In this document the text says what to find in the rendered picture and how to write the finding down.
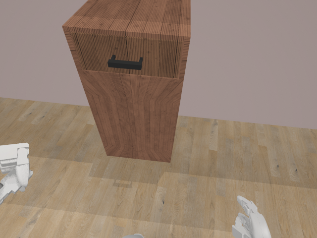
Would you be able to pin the robot left hand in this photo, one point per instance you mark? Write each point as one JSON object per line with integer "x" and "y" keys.
{"x": 14, "y": 161}

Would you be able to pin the cabinet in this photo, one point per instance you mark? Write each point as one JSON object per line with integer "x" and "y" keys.
{"x": 136, "y": 115}

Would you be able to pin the drawer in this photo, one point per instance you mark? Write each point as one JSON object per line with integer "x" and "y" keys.
{"x": 161, "y": 57}

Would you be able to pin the handle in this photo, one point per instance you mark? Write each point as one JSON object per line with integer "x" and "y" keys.
{"x": 125, "y": 64}

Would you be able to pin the robot right hand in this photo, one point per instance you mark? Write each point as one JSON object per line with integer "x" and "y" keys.
{"x": 254, "y": 226}

